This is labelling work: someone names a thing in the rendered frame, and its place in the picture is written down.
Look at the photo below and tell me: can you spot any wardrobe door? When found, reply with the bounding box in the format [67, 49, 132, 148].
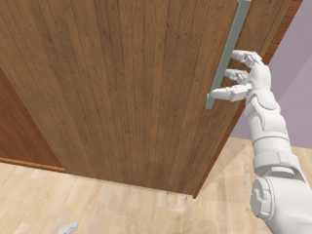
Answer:
[0, 0, 292, 196]
[0, 66, 63, 168]

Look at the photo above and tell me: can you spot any robot right hand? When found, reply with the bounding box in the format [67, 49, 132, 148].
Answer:
[211, 50, 271, 102]

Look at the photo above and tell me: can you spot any robot left hand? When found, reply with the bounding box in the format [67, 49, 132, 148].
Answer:
[58, 222, 79, 234]

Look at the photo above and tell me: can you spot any robot right upper arm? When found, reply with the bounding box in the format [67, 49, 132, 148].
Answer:
[250, 175, 312, 234]

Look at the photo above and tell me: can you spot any handle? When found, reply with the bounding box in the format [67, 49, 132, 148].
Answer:
[206, 0, 252, 110]

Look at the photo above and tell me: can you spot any right robot forearm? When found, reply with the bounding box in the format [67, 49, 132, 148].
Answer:
[245, 89, 312, 192]

